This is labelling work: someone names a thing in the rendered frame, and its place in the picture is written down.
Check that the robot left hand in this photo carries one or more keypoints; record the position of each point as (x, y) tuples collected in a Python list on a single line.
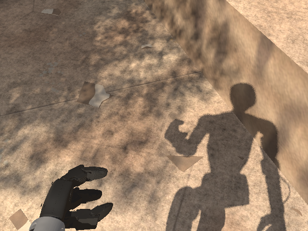
[(63, 197)]

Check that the robot left forearm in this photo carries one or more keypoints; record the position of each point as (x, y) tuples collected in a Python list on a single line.
[(47, 224)]

